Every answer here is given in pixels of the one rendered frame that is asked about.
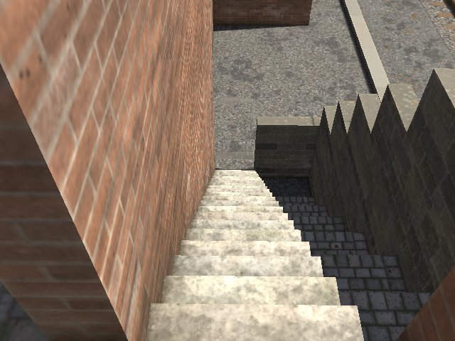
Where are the stairs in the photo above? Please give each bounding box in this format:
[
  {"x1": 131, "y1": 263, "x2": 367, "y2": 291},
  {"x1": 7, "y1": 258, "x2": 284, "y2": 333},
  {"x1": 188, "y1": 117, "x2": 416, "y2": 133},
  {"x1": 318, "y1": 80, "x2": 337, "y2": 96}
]
[{"x1": 146, "y1": 168, "x2": 364, "y2": 341}]

